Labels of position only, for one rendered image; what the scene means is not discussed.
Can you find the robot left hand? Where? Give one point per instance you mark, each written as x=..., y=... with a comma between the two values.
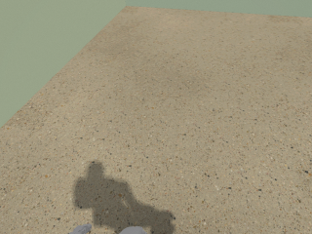
x=82, y=229

